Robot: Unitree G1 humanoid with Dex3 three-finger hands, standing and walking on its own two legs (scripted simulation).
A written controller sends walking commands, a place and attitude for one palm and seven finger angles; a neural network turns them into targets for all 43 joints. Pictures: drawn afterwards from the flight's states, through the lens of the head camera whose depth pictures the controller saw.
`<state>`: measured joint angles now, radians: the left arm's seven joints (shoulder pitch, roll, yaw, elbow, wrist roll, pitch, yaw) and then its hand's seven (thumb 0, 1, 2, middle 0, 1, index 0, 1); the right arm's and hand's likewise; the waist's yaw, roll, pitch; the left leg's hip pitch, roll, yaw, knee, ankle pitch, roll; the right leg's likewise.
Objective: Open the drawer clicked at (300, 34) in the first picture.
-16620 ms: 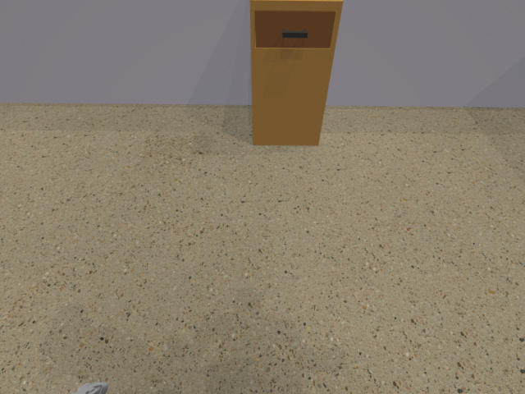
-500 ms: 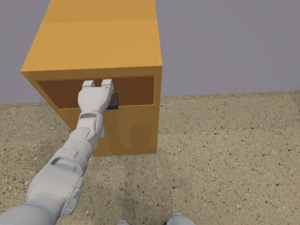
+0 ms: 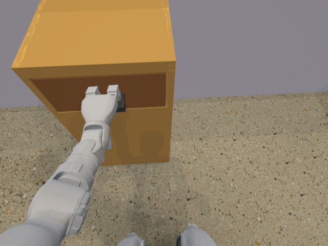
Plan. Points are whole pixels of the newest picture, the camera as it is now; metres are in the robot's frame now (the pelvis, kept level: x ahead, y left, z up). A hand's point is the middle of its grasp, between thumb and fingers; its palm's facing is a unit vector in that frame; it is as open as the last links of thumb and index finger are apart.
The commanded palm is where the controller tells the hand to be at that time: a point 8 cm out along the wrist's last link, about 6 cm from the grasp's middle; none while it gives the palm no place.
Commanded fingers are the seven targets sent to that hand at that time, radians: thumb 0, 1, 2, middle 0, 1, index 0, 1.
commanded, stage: lower the fingers behind the handle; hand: left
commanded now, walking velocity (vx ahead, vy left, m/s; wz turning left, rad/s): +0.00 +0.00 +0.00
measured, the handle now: (106, 102) +0.52 +0.14 -0.03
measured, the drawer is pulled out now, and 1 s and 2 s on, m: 0.00 0.00 0.01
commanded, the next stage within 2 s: close the thumb around the handle in 0.82 s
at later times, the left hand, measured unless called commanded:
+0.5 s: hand (107, 122) +0.46 +0.14 -0.05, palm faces -0.04 -0.03 -1.00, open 13.9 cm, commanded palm +0.44 +0.15 +0.00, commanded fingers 0.00 -0.50 0.30 -0.30 -1.20 -0.30 -1.20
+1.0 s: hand (105, 122) +0.46 +0.15 -0.05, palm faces -0.05 -0.05 -1.00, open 13.8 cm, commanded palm +0.44 +0.15 +0.00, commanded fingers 0.00 -0.22 0.42 -0.32 -1.23 -0.32 -1.23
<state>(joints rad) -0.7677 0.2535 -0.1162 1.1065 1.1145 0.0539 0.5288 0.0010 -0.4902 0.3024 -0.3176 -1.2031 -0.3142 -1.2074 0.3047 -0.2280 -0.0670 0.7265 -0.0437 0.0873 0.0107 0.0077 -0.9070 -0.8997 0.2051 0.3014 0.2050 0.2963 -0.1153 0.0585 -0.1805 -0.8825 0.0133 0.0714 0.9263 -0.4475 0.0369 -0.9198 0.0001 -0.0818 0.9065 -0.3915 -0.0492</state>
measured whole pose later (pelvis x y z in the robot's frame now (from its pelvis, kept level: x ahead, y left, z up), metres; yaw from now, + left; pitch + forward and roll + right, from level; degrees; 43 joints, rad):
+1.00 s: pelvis -0.01 +0.00 -0.02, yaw -1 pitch +26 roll -1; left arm -0.78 0.29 -0.09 1.10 1.11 0.04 0.53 0.00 -0.47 0.31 -0.29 -1.20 -0.31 -1.20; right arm 0.31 -0.23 -0.06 0.72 -0.04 0.07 0.01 0.01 -0.91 -0.90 0.21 0.30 0.20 0.30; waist -0.13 0.06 -0.19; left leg -1.00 0.02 0.07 1.04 -0.49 0.04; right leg -1.04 0.00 -0.08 1.01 -0.42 -0.04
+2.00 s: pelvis +0.01 +0.01 -0.01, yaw -1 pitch +25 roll -1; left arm -0.66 0.25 -0.13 1.00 1.09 0.08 0.52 0.01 0.72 0.78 -0.29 -1.34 -0.34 -1.30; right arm 0.31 -0.22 -0.07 0.71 -0.04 0.10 0.03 0.01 -0.91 -0.90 0.20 0.30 0.20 0.30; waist -0.10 0.06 -0.19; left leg -0.93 0.02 0.08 0.99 -0.49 0.04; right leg -0.97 0.01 -0.06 0.96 -0.42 -0.04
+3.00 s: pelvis +0.01 -0.01 +0.00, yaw -1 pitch +18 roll +1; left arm -0.13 0.18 -0.23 0.55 1.13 0.12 0.56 0.02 0.71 0.81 -0.28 -1.36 -0.36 -1.30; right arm 0.21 -0.22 -0.06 0.64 -0.03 0.13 0.01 0.01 -0.91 -0.90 0.20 0.30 0.20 0.30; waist -0.02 0.05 -0.18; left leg -0.77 0.01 0.08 0.94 -0.48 0.03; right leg -0.82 0.01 -0.06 0.94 -0.43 -0.06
